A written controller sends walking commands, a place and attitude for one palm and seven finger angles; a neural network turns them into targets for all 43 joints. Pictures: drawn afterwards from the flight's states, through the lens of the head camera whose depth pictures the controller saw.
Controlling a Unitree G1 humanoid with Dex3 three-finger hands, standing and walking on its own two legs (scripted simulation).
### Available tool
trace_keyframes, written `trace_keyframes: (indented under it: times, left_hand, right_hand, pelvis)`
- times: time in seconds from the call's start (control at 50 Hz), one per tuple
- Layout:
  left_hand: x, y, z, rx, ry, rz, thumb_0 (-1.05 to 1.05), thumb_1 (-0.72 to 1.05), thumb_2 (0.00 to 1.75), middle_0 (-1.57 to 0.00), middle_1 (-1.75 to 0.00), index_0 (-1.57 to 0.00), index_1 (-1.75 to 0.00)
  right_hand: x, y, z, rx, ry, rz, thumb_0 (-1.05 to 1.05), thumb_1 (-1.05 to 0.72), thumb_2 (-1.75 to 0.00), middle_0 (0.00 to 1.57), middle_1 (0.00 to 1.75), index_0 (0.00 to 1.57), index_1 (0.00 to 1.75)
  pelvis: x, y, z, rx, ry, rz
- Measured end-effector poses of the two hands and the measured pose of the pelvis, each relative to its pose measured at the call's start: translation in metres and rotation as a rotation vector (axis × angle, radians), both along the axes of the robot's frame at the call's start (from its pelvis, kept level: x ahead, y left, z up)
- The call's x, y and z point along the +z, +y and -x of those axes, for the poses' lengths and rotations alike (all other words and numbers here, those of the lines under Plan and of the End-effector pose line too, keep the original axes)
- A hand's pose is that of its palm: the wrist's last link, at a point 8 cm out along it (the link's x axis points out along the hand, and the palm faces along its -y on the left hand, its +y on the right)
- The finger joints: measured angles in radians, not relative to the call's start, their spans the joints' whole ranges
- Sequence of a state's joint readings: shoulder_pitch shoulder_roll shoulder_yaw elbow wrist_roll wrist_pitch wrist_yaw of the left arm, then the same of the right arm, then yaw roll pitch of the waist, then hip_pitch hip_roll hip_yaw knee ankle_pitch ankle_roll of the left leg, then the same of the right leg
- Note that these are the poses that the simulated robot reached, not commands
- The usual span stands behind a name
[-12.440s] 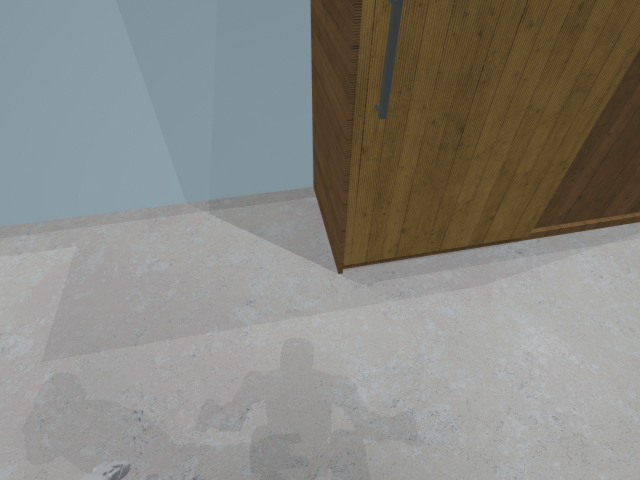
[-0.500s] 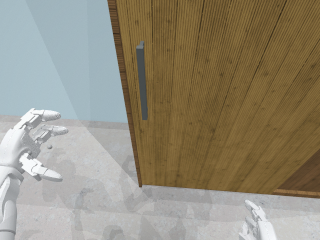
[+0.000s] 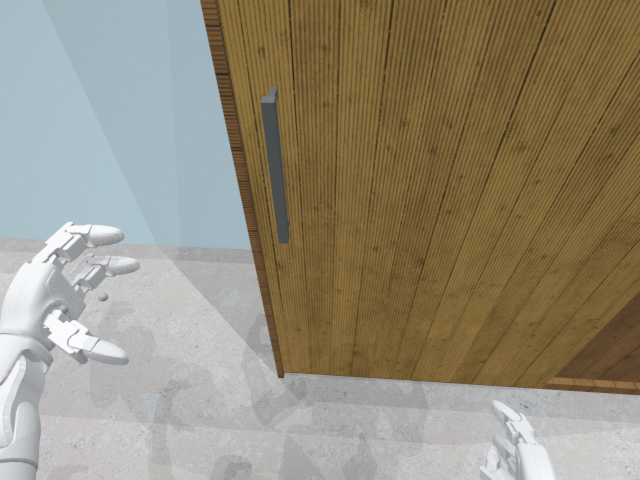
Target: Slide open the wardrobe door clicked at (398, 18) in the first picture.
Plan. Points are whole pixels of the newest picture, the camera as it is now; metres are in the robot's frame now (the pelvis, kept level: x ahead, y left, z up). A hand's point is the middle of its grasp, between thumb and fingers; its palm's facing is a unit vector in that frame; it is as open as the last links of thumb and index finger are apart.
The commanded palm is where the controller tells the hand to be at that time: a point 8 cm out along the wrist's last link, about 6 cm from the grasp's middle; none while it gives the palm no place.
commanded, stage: move the hooked fingers beside the handle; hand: left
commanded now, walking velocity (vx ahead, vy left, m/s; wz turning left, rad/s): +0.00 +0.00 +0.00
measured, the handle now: (279, 174) +0.54 +0.12 +0.10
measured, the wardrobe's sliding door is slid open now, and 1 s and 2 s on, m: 0.00 0.00 0.00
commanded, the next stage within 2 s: none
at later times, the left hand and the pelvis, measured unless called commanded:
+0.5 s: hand (152, 263) +0.33 +0.24 +0.12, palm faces +0.00 -1.00 -0.01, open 14.0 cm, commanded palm +0.30 +0.29 +0.12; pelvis +0.00 +0.00 +0.00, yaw +0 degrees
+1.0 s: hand (185, 231) +0.39 +0.22 +0.11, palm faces +0.01 -1.00 +0.00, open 14.0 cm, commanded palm +0.37 +0.27 +0.11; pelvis +0.01 +0.00 -0.01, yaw -1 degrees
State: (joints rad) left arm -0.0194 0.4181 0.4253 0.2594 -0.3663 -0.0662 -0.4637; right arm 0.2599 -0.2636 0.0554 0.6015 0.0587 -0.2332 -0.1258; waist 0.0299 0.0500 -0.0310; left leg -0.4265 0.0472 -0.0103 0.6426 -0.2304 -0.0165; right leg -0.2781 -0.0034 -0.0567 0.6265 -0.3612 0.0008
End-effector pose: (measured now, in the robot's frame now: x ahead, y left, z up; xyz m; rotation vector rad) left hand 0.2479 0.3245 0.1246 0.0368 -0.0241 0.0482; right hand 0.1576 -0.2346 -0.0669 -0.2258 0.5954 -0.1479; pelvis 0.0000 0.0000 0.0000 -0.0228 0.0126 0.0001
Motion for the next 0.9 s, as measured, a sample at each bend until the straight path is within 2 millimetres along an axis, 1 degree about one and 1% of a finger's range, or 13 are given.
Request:
trace_keyframes:
  times: [0.12,0.2,0.32,0.52,0.74,0.9]
  left_hand:
    - [-0.003,0.0,0.0,-0.003,0.006,0.011,-0.01,-0.5,0.3,-0.3,-1.2,-0.3,-1.2]
    - [-0.005,-0.001,-0.006,-0.001,0.001,0.022,-0.01,-0.5,0.3,-0.3,-1.2,-0.3,-1.2]
    - [-0.006,-0.01,-0.026,-0.021,-0.001,0.029,-0.01,-0.5,0.3,-0.3,-1.2,-0.3,-1.2]
    - [-0.008,-0.033,-0.062,-0.047,0.012,0.029,-0.01,-0.5,0.3,-0.3,-1.2,-0.3,-1.2]
    - [-0.01,-0.037,-0.092,-0.031,0.02,0.031,-0.01,-0.5,0.3,-0.3,-1.2,-0.3,-1.2]
    - [-0.012,-0.049,-0.109,-0.047,0.02,0.04,-0.01,-0.5,0.3,-0.3,-1.2,-0.3,-1.2]
  right_hand:
    - [0.001,0.001,-0.003,0.004,-0.006,0.0,0.01,-0.9,-0.9,0.21,0.3,0.2,0.3]
    - [0.0,0.0,-0.003,0.007,0.001,0.011,0.01,-0.9,-0.9,0.21,0.3,0.2,0.3]
    - [-0.002,0.0,0.0,0.0,0.02,0.021,0.01,-0.9,-0.9,0.21,0.3,0.2,0.3]
    - [-0.01,0.001,0.011,-0.027,0.073,0.005,0.01,-0.9,-0.9,0.21,0.3,0.2,0.3]
    - [-0.021,-0.007,0.029,-0.069,0.17,0.005,0.01,-0.9,-0.9,0.21,0.3,0.2,0.3]
    - [-0.025,-0.014,0.034,-0.09,0.21,0.011,0.01,-0.9,-0.9,0.21,0.3,0.2,0.3]
  pelvis:
    - [0.0,0.0,0.0,0.0,0.003,0.0]
    - [-0.001,0.001,0.001,0.005,0.004,0.002]
    - [-0.002,0.002,0.002,0.008,0.01,0.003]
    - [-0.002,0.005,0.0,-0.001,0.026,-0.001]
    - [-0.003,0.004,-0.006,-0.012,0.049,-0.003]
    - [-0.004,0.004,-0.01,-0.016,0.063,-0.006]
